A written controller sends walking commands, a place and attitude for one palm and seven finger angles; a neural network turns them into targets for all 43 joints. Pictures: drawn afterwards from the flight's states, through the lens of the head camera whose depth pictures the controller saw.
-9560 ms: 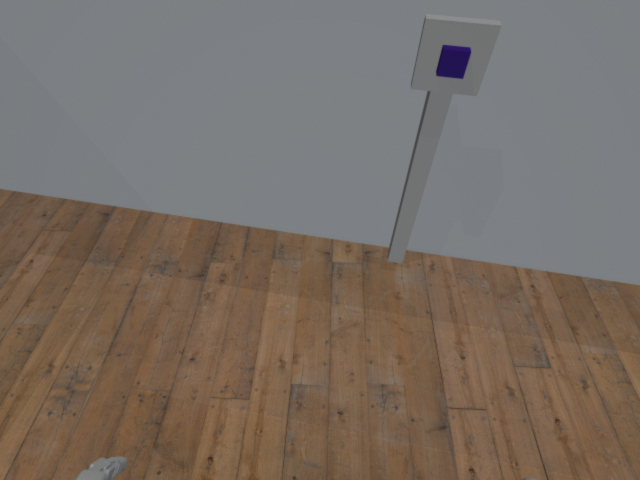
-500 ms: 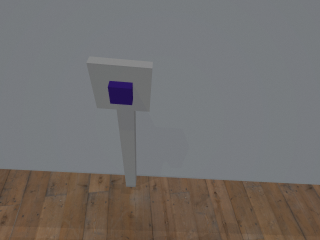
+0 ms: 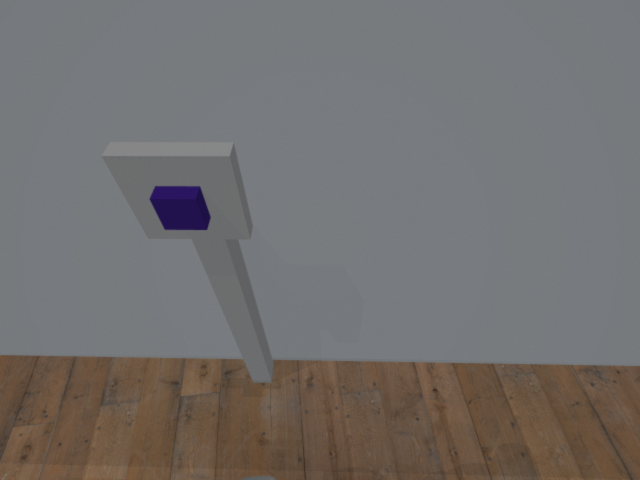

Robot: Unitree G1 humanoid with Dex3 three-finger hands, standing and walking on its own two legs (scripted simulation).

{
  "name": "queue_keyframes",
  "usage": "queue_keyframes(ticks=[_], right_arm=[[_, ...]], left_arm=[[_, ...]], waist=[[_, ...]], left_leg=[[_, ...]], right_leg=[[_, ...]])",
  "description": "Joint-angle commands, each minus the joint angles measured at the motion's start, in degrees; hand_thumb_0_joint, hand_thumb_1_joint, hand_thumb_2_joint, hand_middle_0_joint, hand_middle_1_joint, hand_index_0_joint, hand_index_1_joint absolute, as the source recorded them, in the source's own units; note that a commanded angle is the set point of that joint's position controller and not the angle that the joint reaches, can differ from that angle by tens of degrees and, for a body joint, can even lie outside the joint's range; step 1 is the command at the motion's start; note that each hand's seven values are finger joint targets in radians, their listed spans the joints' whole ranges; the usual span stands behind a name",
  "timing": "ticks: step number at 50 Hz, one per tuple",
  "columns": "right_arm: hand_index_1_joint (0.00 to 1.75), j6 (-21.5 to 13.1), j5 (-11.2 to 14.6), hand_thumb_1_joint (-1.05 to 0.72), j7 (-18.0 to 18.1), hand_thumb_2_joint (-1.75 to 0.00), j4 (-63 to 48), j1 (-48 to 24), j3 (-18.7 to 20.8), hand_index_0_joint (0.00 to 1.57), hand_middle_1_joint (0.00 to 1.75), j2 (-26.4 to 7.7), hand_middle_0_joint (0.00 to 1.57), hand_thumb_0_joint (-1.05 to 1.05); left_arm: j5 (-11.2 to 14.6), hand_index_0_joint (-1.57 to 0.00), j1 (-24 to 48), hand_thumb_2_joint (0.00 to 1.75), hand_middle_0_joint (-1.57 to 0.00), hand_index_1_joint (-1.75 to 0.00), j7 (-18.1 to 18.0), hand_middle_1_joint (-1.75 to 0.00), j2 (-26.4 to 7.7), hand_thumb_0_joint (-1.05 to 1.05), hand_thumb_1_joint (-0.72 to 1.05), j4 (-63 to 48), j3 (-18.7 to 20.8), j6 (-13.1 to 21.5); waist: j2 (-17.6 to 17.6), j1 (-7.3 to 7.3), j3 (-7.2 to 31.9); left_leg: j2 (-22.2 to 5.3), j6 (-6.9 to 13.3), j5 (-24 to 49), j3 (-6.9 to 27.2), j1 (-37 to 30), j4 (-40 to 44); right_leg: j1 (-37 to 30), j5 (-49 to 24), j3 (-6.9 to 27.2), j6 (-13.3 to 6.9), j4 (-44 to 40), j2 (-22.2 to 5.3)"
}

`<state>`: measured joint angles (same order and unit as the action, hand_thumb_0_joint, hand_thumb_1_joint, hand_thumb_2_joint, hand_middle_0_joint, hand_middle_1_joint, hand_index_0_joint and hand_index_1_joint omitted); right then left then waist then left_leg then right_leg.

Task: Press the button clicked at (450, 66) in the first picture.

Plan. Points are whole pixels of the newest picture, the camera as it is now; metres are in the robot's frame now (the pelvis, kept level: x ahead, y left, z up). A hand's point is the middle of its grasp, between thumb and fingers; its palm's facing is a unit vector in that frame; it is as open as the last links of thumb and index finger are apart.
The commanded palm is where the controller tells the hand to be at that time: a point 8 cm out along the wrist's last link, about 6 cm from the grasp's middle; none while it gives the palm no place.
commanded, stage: come to a stop and stand still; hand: left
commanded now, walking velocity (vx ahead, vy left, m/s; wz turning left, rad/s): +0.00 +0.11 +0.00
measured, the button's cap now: (182, 206) +0.46 +0.23 +0.07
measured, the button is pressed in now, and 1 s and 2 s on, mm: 0 0 0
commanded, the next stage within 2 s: look again from close up in 0.60 s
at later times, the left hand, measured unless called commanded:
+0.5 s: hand out of the picture -0.02 +0.20 -0.17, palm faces +0.00 -0.97 -0.22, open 7.3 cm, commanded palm none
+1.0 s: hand out of the picture +0.01 +0.16 -0.16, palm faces -0.02 -0.98 -0.21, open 7.3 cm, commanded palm none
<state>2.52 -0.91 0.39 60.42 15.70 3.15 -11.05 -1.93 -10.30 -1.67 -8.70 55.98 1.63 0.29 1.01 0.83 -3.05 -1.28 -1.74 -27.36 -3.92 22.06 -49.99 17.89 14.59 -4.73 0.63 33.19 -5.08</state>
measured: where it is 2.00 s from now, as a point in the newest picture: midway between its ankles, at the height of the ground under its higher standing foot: outside the picture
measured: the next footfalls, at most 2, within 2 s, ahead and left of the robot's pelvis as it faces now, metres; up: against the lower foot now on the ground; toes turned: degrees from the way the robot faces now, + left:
left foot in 0.14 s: +0.05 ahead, +0.10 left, +0.00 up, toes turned +5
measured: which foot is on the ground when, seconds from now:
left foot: up 0.00-0.12, down 0.14-1.00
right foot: down 0.00-1.00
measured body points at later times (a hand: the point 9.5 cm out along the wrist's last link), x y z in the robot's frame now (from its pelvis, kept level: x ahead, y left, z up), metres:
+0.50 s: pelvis -0.02 +0.02 -0.01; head -0.01 +0.01 +0.44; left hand -0.02 +0.25 -0.16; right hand +0.05 -0.21 -0.16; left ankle +0.01 +0.09 -0.73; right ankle -0.02 -0.13 -0.73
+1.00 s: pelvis +0.00 -0.01 +0.01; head +0.01 -0.02 +0.46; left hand +0.01 +0.21 -0.15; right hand -0.01 -0.23 -0.16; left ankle +0.01 +0.09 -0.73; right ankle -0.02 -0.13 -0.73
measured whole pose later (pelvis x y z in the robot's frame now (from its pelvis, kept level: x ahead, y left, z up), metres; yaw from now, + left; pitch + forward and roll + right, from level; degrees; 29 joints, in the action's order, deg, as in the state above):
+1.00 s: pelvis +0.00 -0.01 +0.01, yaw +0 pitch -1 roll +1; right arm -0.6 -0.9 0.7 64.0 16.7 -0.3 -9.0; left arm -1.0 -15.2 -1.9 -8.9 62.9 -1.3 0.7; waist 0.8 0.7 -2.3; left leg -0.3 1.2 -13.5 -5.7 11.7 -26.4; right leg 10.8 16.6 -1.2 0.0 28.6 -1.5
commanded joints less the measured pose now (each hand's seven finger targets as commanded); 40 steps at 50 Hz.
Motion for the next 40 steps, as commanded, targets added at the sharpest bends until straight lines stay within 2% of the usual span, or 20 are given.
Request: queue_keyframes(ticks=[1, 3, 5, 6, 7, 8, 11, 14, 15, 16, 17, 18, 19, 20, 21, 22, 24, 26, 29, 40], right_arm=[[0.3, -1.0, 0.1, -0.9, -0.2, -0.9, -4.6, 1.1, -0.1, 0.2, 0.3, -1.0, 0.2, 0.0], [0.3, -1.4, 0.3, -0.9, -0.1, -0.9, -4.4, 3.1, -0.3, 0.2, 0.3, -0.6, 0.2, 0.0], [0.3, -1.9, 0.3, -0.9, 0.1, -0.9, -3.3, 6.7, -0.3, 0.2, 0.3, -1.1, 0.2, 0.0], [0.3, -2.3, -0.1, -0.9, 0.3, -0.9, -3.8, 7.0, 0.2, 0.2, 0.3, -4.3, 0.2, 0.0], [0.3, -2.3, -0.4, -0.9, 0.5, -0.9, -5.5, 5.4, 0.7, 0.2, 0.3, -7.6, 0.2, 0.0], [0.3, -2.2, -0.5, -0.9, 0.8, -0.9, -6.1, 2.8, 0.7, 0.2, 0.3, -7.6, 0.2, 0.0], [0.3, -2.7, -0.6, -0.9, 1.2, -0.9, -6.8, -3.4, -0.5, 0.2, 0.3, -4.6, 0.2, 0.0], [0.3, -3.3, -0.5, -0.9, 1.4, -0.9, -5.6, -1.8, -0.4, 0.2, 0.3, -4.6, 0.2, 0.0], [0.3, -3.8, 0.2, -0.9, 0.6, -0.9, -7.1, -7.4, 0.1, 0.2, 0.3, -9.8, 0.2, 0.0], [0.3, -3.2, 0.0, -0.9, -0.4, -0.9, -10.3, -6.3, -1.0, 0.2, 0.3, -3.8, 0.2, 0.0], [0.3, -2.8, -0.3, -0.9, -0.8, -0.9, -10.7, -4.7, -1.5, 0.2, 0.3, -2.4, 0.2, 0.0], [0.3, -3.1, -0.6, -0.9, -0.8, -0.9, -10.5, -0.5, -1.5, 0.2, 0.3, -2.2, 0.2, 0.0], [0.3, -4.1, -0.3, -0.9, -1.2, -0.9, -9.6, 1.9, -1.6, 0.2, 0.3, -1.7, 0.2, 0.0], [0.3, -4.4, 0.1, -0.9, -0.7, -0.9, -8.9, 2.1, -1.2, 0.2, 0.3, -4.0, 0.2, 0.0], [0.3, -4.3, 0.0, -0.9, -0.2, -0.9, -8.8, 1.5, -0.8, 0.2, 0.3, -6.4, 0.2, 0.0], [0.3, -4.1, 0.0, -0.9, 0.1, -0.9, -8.8, 0.7, -0.6, 0.2, 0.3, -7.3, 0.2, 0.0], [0.3, -3.9, 0.0, -0.9, 0.4, -0.9, -8.5, -1.2, -1.0, 0.2, 0.3, -6.8, 0.2, 0.0], [0.3, -3.8, 0.0, -0.9, 0.4, -0.9, -7.9, -1.0, -1.2, 0.2, 0.3, -6.1, 0.2, 0.0], [0.3, -3.8, 0.0, -0.9, 0.3, -0.9, -6.6, -0.4, -1.4, 0.2, 0.3, -5.6, 0.2, 0.0], [0.3, -4.3, 0.1, -0.9, 0.5, -0.9, -1.4, 1.9, -2.4, 0.2, 0.3, -4.4, 0.2, 0.0]], left_arm=[[-0.1, -0.2, -4.3, 0.9, -0.2, -0.3, -1.0, -0.3, -12.9, 0.0, 0.9, -2.8, 3.6, -0.1], [0.1, -0.2, -3.4, 0.9, -0.2, -0.3, -1.0, -0.3, -12.8, 0.0, 0.9, -3.1, 3.7, -0.4], [0.8, -0.2, -2.2, 0.9, -0.2, -0.3, -0.9, -0.3, -11.1, 0.0, 0.9, -3.2, 3.4, -1.1], [1.1, -0.2, -2.9, 0.9, -0.2, -0.3, -0.7, -0.3, -8.0, 0.0, 0.9, -4.1, 2.8, -1.7], [1.1, -0.2, -3.1, 0.9, -0.2, -0.3, -0.3, -0.3, -4.9, 0.0, 0.9, -5.1, 2.1, -2.0], [0.5, -0.2, -1.5, 0.9, -0.2, -0.3, -0.5, -0.3, -5.3, 0.0, 0.9, -4.7, 1.9, -2.5], [0.2, -0.2, -4.5, 0.9, -0.2, -0.3, 0.2, -0.3, -4.2, 0.0, 0.9, -1.4, 1.7, -2.2], [0.3, -0.2, -5.8, 0.9, -0.2, -0.3, 0.3, -0.3, -2.6, 0.0, 0.9, 0.2, 0.6, -1.5], [0.8, -0.2, -13.2, 0.9, -0.2, -0.3, -1.9, -0.3, -5.6, 0.0, 0.9, 4.5, -0.4, 0.3], [0.5, -0.2, -12.4, 0.9, -0.2, -0.3, -1.6, -0.3, -8.5, 0.0, 0.9, 0.3, 0.0, 0.7], [0.0, -0.2, -9.0, 0.9, -0.2, -0.3, -1.0, -0.3, -10.4, 0.0, 0.9, -0.5, 0.1, 1.8], [-0.1, -0.2, -6.0, 0.9, -0.2, -0.3, -0.8, -0.3, -11.8, 0.0, 0.9, -1.7, 0.0, 2.2], [-0.2, -0.2, -4.7, 0.9, -0.2, -0.3, -0.5, -0.3, -11.9, 0.0, 0.9, -1.9, -0.3, 1.9], [0.4, -0.2, -5.9, 0.9, -0.2, -0.3, -0.6, -0.3, -10.4, 0.0, 0.9, -1.3, -0.2, 1.7], [0.8, -0.2, -6.4, 0.9, -0.2, -0.3, -0.8, -0.3, -8.5, 0.0, 0.9, -0.5, -0.5, 1.0], [0.6, -0.2, -6.8, 0.9, -0.2, -0.3, -0.9, -0.3, -7.4, 0.0, 0.9, 0.2, -0.9, 0.6], [0.7, -0.2, -8.7, 0.9, -0.2, -0.3, -0.8, -0.3, -5.5, 0.0, 0.9, 1.4, -1.5, 0.5], [0.7, -0.2, -9.1, 0.9, -0.2, -0.3, -0.7, -0.3, -6.0, 0.0, 0.9, 1.8, -1.5, 0.4], [0.7, -0.2, -9.6, 0.9, -0.2, -0.3, -0.4, -0.3, -6.7, 0.0, 0.9, 2.3, -1.5, 0.7], [1.1, -0.2, -8.7, 0.9, -0.2, -0.3, -0.4, -0.3, -6.9, 0.0, 0.9, 3.9, -1.6, 1.2]], waist=[[-11.8, -2.44, 3.4], [-11.2, -1.46, 4.8], [-8.2, 0.48, 4.9], [2.9, 0.24, 4.6], [13.3, -0.39, 2.9], [13.9, 0.36, 1.4], [6.3, -2.33, 0.9], [4.2, -1.71, 3.0], [7.1, -4.16, 4.3], [-2.0, -4.54, 2.1], [-8.8, -1.78, 0.5], [-5.3, 1.66, 3.6], [1.7, 2.53, 7.9], [1.8, 1.69, 9.5], [1.5, 0.78, 7.0], [0.7, -0.11, 4.3], [-1.6, -1.16, -1.2], [-0.3, -0.84, -2.6], [-0.4, -0.95, -1.9], [-2.0, -0.76, -0.5]], left_leg=[[0.3, -0.1, 1.3, 0.2, 0.7, 4.0], [1.1, 0.1, 5.7, -0.7, -4.0, 12.8], [0.5, 0.9, 13.8, -0.8, -14.2, 25.8], [-6.3, 3.6, 16.1, 7.6, -15.9, 30.9], [-15.6, 8.5, 20.2, 17.6, -11.7, 35.5], [-17.2, 11.9, 15.9, 19.9, -5.9, 38.8], [-12.6, 11.8, 14.8, 12.7, -3.9, 37.7], [-11.9, 12.1, 25.8, 10.2, -10.2, 34.9], [-11.6, 9.3, 33.0, 6.3, -8.5, 20.5], [-5.1, 5.7, 11.7, 3.7, -0.1, 18.6], [-0.6, 2.5, 5.4, 1.7, 0.0, 13.8], [0.4, 1.9, 7.6, 1.6, -7.4, 15.0], [0.9, 2.2, 12.7, 2.4, -14.8, 21.9], [-3.6, 3.7, 18.2, 5.7, -16.6, 22.1], [-8.0, 5.7, 20.0, 10.0, -13.1, 25.0], [-9.4, 7.3, 20.5, 12.1, -9.7, 26.8], [-7.5, 6.8, 14.5, 10.1, -5.5, 28.8], [-6.0, 5.6, 7.4, 8.8, -5.2, 30.9], [-5.3, 5.3, 5.3, 8.3, -5.8, 31.8], [-4.6, 4.3, 15.3, 5.5, -9.8, 29.8]], right_leg=[[-4.3, -20.1, 13.3, -11.0, -12.9, -14.8], [-3.9, -16.7, 11.9, -9.9, -11.0, -13.1], [2.2, -8.6, 9.2, -6.6, -6.4, -9.3], [6.5, 0.9, 5.3, -3.6, -0.1, -3.6], [8.6, 12.5, 0.0, -0.3, 6.3, 1.5], [7.4, 16.5, 1.9, -0.4, 14.9, 2.0], [5.6, 9.6, 4.1, -0.9, 21.6, 1.0], [3.1, 10.4, 2.5, -0.1, 11.7, 1.0], [-0.4, 4.8, 6.5, -2.0, 4.7, -1.6], [-2.5, 9.8, 11.8, -2.8, -8.9, -1.9], [1.0, 10.7, 21.0, -5.9, -15.1, -8.4], [4.3, 6.5, 20.3, -8.2, -13.5, -10.0], [4.3, 1.4, 14.0, -6.3, -6.7, -6.1], [3.6, 2.6, 9.5, -3.5, -3.1, -0.9], [1.6, 5.1, 5.7, -2.0, -1.3, 2.0], [0.1, 6.1, 4.0, -1.3, -0.3, 3.0], [-0.7, 3.5, 5.5, -1.9, -3.4, 2.3], [-0.6, 3.1, 6.6, -2.3, -5.3, 1.6], [-1.6, 2.6, 7.3, -2.4, -7.0, 0.9], [-3.2, -1.6, 8.5, -2.5, -10.0, -0.7]])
